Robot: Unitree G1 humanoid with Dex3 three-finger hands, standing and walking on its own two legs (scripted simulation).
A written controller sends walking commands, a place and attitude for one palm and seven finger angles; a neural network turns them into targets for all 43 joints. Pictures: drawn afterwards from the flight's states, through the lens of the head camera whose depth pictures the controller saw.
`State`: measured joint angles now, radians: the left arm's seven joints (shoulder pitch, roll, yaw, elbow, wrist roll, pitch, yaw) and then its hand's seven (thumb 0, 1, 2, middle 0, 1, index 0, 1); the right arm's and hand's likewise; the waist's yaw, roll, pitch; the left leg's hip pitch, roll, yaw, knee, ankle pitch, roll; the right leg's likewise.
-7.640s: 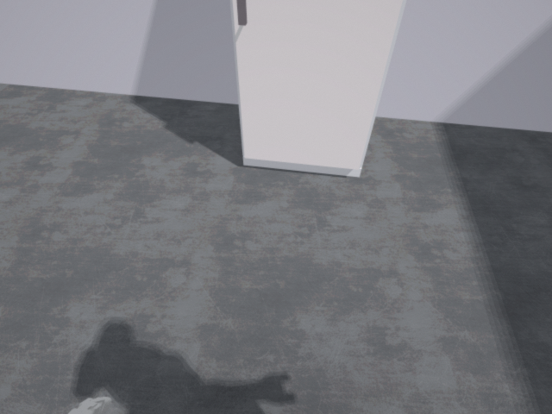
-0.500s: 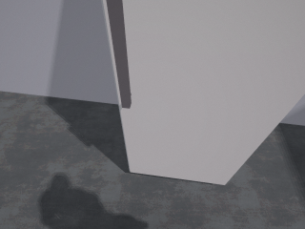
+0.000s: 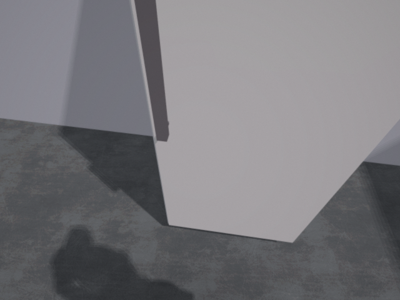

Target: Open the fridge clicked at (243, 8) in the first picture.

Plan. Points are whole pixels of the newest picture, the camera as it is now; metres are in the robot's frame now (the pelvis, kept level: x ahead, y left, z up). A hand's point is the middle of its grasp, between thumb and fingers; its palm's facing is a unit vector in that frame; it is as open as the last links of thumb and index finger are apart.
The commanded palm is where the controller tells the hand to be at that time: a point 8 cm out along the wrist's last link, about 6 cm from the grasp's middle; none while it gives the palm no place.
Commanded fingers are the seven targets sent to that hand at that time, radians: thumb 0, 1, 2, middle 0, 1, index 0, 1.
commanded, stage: look again from close up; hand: left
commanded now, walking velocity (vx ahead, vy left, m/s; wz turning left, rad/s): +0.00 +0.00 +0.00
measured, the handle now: (156, 60) +0.52 +0.14 +0.22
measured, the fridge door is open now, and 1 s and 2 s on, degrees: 0 0 0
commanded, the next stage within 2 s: raise the hand to about handle height in 0.02 s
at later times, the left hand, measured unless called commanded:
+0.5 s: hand (113, 280) +0.16 +0.18 -0.03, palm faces -0.07 -1.00 +0.00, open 8.4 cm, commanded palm +0.13 +0.25 -0.02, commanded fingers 0.00 0.43 0.70 -0.23 -0.60 -0.23 -0.60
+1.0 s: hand (74, 251) +0.19 +0.24 +0.03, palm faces -0.02 -1.00 -0.06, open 11.4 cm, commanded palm +0.16 +0.29 +0.04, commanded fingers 0.00 -0.15 0.45 -0.28 -0.98 -0.28 -0.98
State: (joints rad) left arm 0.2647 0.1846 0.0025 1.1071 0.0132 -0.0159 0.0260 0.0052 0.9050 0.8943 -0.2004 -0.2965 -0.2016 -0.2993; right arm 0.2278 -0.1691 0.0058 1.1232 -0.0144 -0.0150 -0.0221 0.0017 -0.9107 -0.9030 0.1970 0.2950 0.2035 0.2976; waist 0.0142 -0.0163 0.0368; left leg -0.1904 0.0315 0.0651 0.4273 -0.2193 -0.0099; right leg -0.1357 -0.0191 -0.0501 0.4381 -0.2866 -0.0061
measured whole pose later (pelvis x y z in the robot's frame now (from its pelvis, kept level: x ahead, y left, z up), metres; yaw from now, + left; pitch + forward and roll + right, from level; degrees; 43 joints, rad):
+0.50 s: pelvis -0.03 -0.01 -0.06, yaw +1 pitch +9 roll +1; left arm 0.39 0.22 0.19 0.20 -0.30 -0.48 -0.43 0.01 0.65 0.79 -0.22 -0.46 -0.22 -0.46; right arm 0.15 -0.26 -0.07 0.52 0.04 -0.23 -0.02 0.01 -0.91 -0.90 0.20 0.30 0.20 0.30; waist 0.00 -0.02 -0.11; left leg -0.69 0.05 0.04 0.95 -0.41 -0.02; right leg -0.64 -0.03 -0.06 0.99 -0.50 -0.03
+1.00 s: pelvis -0.03 +0.01 -0.04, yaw +1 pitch +7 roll -2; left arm 0.32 0.32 0.31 0.04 -0.37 -0.27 -0.42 0.01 0.07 0.54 -0.26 -0.83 -0.26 -0.83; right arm 0.30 -0.23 0.03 0.58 0.05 -0.24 -0.07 0.01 -0.90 -0.90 0.20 0.30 0.21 0.30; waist -0.01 0.04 -0.07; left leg -0.62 0.05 0.02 0.87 -0.38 0.01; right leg -0.52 -0.02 -0.08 0.83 -0.43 0.00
